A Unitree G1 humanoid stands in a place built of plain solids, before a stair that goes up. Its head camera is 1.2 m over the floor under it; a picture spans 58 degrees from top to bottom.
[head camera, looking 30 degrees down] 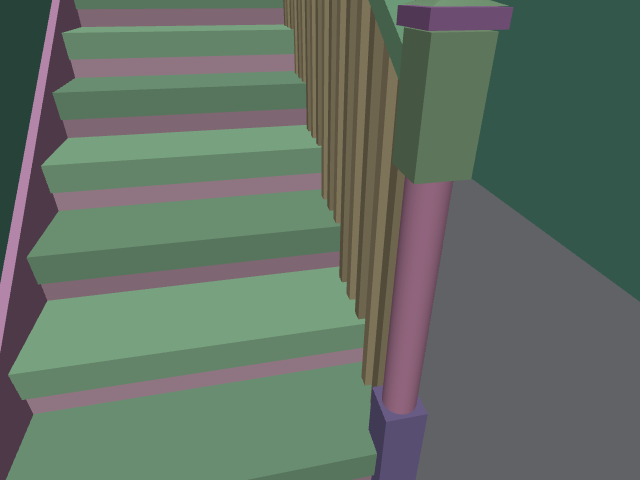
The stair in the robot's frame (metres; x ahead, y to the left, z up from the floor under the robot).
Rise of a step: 0.17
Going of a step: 0.29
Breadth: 0.99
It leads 12 degrees to the left of straight ahead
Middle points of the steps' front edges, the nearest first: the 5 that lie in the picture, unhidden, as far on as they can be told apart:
0.89 0.31 0.35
1.17 0.37 0.53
1.45 0.43 0.70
1.74 0.49 0.87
2.02 0.55 1.05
